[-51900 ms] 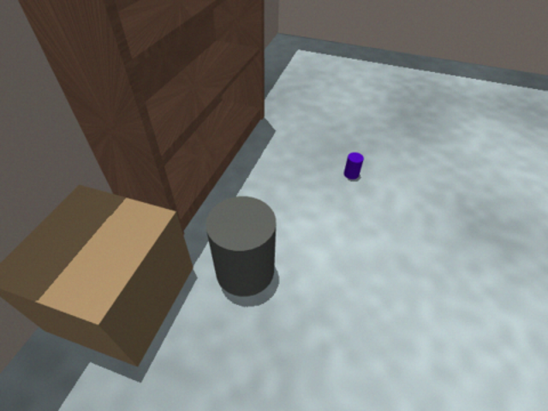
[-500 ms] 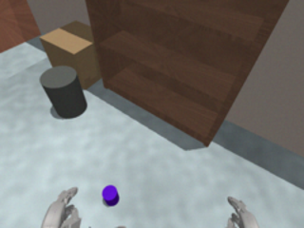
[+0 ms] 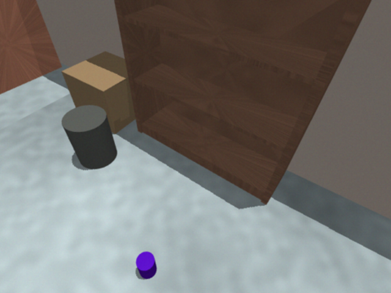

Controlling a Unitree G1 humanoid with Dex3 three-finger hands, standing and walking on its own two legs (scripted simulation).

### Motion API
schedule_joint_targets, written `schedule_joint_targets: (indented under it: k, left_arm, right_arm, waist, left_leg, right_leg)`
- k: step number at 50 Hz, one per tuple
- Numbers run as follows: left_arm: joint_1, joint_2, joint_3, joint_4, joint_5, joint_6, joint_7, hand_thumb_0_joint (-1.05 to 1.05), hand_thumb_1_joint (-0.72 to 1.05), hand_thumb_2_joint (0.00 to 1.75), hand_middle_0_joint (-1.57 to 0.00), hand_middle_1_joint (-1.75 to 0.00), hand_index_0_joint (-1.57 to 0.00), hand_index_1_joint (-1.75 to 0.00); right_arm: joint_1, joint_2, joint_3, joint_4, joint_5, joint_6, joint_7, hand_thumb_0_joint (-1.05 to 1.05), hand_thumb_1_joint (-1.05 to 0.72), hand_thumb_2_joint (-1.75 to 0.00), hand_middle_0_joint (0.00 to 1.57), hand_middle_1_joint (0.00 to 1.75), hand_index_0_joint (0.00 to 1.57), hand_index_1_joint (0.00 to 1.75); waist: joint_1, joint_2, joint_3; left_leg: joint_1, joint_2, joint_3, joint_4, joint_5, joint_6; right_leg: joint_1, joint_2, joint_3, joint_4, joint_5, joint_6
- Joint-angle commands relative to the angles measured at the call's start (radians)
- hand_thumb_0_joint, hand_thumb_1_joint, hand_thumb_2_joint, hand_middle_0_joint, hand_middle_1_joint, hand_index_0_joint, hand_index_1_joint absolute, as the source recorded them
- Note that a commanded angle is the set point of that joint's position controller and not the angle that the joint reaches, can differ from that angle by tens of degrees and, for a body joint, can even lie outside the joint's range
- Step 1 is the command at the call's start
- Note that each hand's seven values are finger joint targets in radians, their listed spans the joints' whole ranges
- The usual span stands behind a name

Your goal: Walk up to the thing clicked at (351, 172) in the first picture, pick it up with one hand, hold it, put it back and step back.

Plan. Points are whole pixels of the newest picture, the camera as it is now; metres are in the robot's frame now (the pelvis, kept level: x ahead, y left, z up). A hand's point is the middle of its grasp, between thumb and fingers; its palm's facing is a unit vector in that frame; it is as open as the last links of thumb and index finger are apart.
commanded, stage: stand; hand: left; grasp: from above
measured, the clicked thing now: (146, 265) +0.41 +0.21 -0.71
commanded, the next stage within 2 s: step back in 1.94 s
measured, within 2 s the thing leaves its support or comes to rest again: neither
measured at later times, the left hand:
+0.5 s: hand out of the picture +0.01 +0.23 -0.15, palm faces +0.03 -0.94 -0.33, open 7.4 cm
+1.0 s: hand out of the picture +0.07 +0.19 -0.15, palm faces +0.01 -0.96 -0.27, open 7.4 cm
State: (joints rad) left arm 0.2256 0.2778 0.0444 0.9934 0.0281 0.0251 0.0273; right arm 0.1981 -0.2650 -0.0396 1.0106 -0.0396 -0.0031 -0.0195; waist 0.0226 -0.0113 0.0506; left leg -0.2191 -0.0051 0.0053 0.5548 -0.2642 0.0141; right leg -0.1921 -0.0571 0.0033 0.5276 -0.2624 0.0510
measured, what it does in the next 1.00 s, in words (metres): stands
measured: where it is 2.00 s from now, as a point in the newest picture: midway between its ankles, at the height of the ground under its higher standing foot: outside the picture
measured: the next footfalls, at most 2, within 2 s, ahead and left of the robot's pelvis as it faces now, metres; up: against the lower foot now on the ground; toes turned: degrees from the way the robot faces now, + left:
none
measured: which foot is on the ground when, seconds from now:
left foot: down 0.00-1.00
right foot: down 0.00-1.00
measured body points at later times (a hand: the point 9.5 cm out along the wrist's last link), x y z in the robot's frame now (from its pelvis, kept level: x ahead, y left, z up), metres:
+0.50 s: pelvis -0.01 -0.01 +0.01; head -0.02 -0.02 +0.46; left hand +0.01 +0.28 -0.13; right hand +0.04 -0.30 -0.13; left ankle +0.03 +0.11 -0.73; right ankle +0.02 -0.16 -0.73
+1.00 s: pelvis +0.01 -0.02 +0.01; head +0.01 -0.02 +0.46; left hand +0.07 +0.24 -0.13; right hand +0.05 -0.28 -0.14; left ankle +0.03 +0.11 -0.73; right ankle +0.02 -0.16 -0.73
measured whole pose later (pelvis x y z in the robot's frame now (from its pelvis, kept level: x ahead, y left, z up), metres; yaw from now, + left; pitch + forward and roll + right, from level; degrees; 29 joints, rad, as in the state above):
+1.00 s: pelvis +0.01 -0.02 +0.01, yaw -1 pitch -4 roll +0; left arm 0.15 0.24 0.02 1.15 0.01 0.00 0.01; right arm 0.16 -0.25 0.00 1.15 -0.01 0.00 -0.01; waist 0.00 0.01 0.05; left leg -0.12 0.02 0.00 0.36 -0.18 -0.02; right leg -0.11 -0.03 0.00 0.35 -0.18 0.03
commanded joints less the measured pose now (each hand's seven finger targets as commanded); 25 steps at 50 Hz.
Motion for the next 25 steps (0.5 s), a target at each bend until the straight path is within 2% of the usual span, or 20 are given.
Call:
schedule_joint_targets:
  k: [1, 2, 3, 8, 9, 11, 13, 14, 17, 22, 25]
  left_arm:
    - [-0.033, 0.176, 0.035, -0.02, 0.006, -0.036, 0.012, 0.0, 0.9, 0.9, -0.2, -0.3, -0.2, -0.3]
    - [-0.038, 0.179, 0.033, -0.01, 0.006, -0.038, 0.011, 0.0, 0.9, 0.9, -0.2, -0.3, -0.2, -0.3]
    - [-0.042, 0.174, 0.029, 0.0, 0.007, -0.037, 0.011, 0.0, 0.9, 0.9, -0.2, -0.3, -0.2, -0.3]
    - [-0.042, 0.187, 0.026, 0.035, 0.009, -0.04, 0.008, 0.0, 0.9, 0.9, -0.2, -0.3, -0.2, -0.3]
    - [-0.044, 0.195, 0.027, 0.037, 0.009, -0.041, 0.008, 0.0, 0.9, 0.9, -0.2, -0.3, -0.2, -0.3]
    - [-0.04, 0.189, 0.023, 0.049, 0.009, -0.039, 0.007, 0.0, 0.9, 0.9, -0.2, -0.3, -0.2, -0.3]
    - [-0.04, 0.2, 0.023, 0.056, 0.009, -0.042, 0.007, 0.0, 0.9, 0.9, -0.2, -0.3, -0.2, -0.3]
    - [-0.056, 0.211, 0.025, 0.055, 0.007, -0.042, 0.005, 0.0, 0.9, 0.9, -0.2, -0.3, -0.2, -0.3]
    - [-0.044, 0.206, 0.022, 0.067, 0.005, -0.039, 0.004, 0.0, 0.9, 0.9, -0.2, -0.3, -0.2, -0.3]
    - [-0.048, 0.214, 0.021, 0.076, 0.002, -0.045, 0.002, 0.0, 0.9, 0.9, -0.2, -0.3, -0.2, -0.3]
    - [-0.066, 0.217, 0.019, 0.078, -0.003, -0.045, 0.002, 0.0, 0.9, 0.9, -0.2, -0.3, -0.2, -0.3]
  right_arm:
    - [-0.059, -0.211, -0.045, -0.049, 0.005, -0.026, -0.016, 0.0, -0.9, -0.9, 0.2, 0.3, 0.2, 0.3]
    - [-0.05, -0.206, -0.044, -0.04, 0.007, -0.028, -0.014, 0.0, -0.9, -0.9, 0.2, 0.3, 0.2, 0.3]
    - [-0.053, -0.209, -0.043, -0.033, 0.006, -0.025, -0.014, 0.0, -0.9, -0.9, 0.2, 0.3, 0.2, 0.3]
    - [-0.057, -0.212, -0.042, -0.009, 0.01, -0.016, -0.008, 0.0, -0.9, -0.9, 0.2, 0.3, 0.2, 0.3]
    - [-0.058, -0.214, -0.043, -0.006, 0.011, -0.018, -0.008, 0.0, -0.9, -0.9, 0.2, 0.3, 0.2, 0.3]
    - [-0.066, -0.21, -0.04, 0.001, 0.01, -0.015, -0.004, 0.0, -0.9, -0.9, 0.2, 0.3, 0.2, 0.3]
    - [-0.066, -0.215, -0.041, 0.006, 0.012, -0.011, -0.002, 0.0, -0.9, -0.9, 0.2, 0.3, 0.2, 0.3]
    - [-0.046, -0.214, -0.039, 0.015, 0.011, -0.01, -0.001, 0.0, -0.9, -0.9, 0.2, 0.3, 0.2, 0.3]
    - [-0.059, -0.22, -0.037, 0.019, 0.011, -0.01, 0.0, 0.0, -0.9, -0.9, 0.2, 0.3, 0.2, 0.3]
    - [-0.055, -0.215, -0.031, 0.028, 0.015, -0.013, 0.004, 0.0, -0.9, -0.9, 0.2, 0.3, 0.2, 0.3]
    - [-0.05, -0.217, -0.027, 0.035, 0.015, -0.012, 0.004, 0.0, -0.9, -0.9, 0.2, 0.3, 0.2, 0.3]
  waist:
    - [-0.002, 0.048, -0.003]
    - [-0.006, 0.035, -0.012]
    - [-0.009, 0.046, 0.011]
    - [-0.012, 0.023, 0.024]
    - [-0.012, 0.024, 0.012]
    - [-0.01, 0.024, 0.041]
    - [-0.013, 0.002, 0.034]
    - [-0.02, 0.008, 0.042]
    - [-0.015, 0.046, 0.043]
    - [-0.017, -0.004, 0.014]
    - [-0.023, -0.002, 0.022]
  left_leg:
    - [-0.01, 0.095, -0.142, -0.23, -0.026, 0.02]
    - [0.009, 0.094, -0.134, -0.231, 0.0, 0.016]
    - [-0.004, 0.096, -0.14, -0.244, -0.038, 0.015]
    - [-0.001, 0.09, -0.137, -0.263, -0.089, 0.013]
    - [0.026, 0.091, -0.132, -0.263, -0.072, 0.012]
    - [-0.002, 0.093, -0.142, -0.278, -0.123, 0.011]
    - [0.019, 0.086, -0.127, -0.255, -0.097, 0.013]
    - [0.003, 0.086, -0.129, -0.267, -0.125, 0.011]
    - [0.002, 0.096, -0.138, -0.28, -0.164, 0.012]
    - [0.05, 0.091, -0.119, -0.248, -0.058, 0.012]
    - [0.052, 0.093, -0.112, -0.246, -0.04, 0.013]
  right_leg:
    - [0.036, -0.037, 0.044, -0.132, 0.05, -0.061]
    - [0.038, -0.041, 0.049, -0.141, 0.053, -0.062]
    - [0.032, -0.036, 0.043, -0.152, 0.031, -0.058]
    - [0.024, -0.039, 0.048, -0.199, -0.029, -0.052]
    - [0.02, -0.045, 0.054, -0.201, -0.014, -0.055]
    - [0.008, -0.037, 0.046, -0.204, -0.057, -0.051]
    - [-0.007, -0.048, 0.065, -0.235, -0.088, -0.053]
    - [-0.007, -0.047, 0.067, -0.234, -0.103, -0.052]
    - [-0.013, -0.043, 0.062, -0.224, -0.1, -0.055]
    - [-0.015, -0.061, 0.085, -0.246, -0.09, -0.061]
    - [-0.022, -0.062, 0.091, -0.256, -0.093, -0.064]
